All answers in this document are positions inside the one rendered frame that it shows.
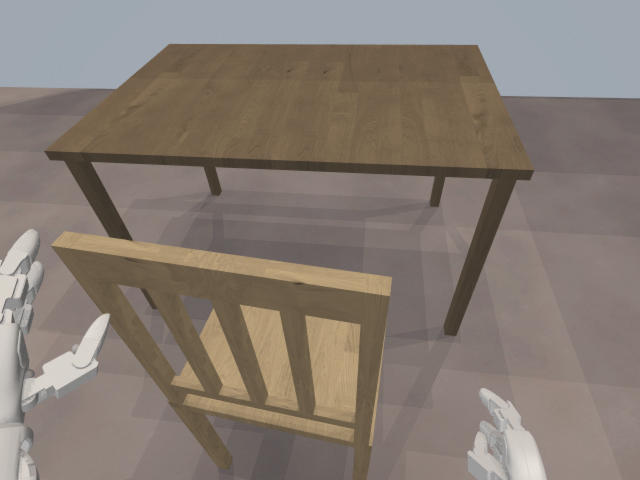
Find chair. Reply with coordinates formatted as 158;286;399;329
50;231;392;480

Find left robot hand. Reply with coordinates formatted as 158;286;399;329
0;229;110;424

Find left robot forearm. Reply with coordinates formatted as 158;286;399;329
0;422;40;480

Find table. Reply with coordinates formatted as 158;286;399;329
44;44;534;336

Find right robot hand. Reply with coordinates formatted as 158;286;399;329
468;388;547;480

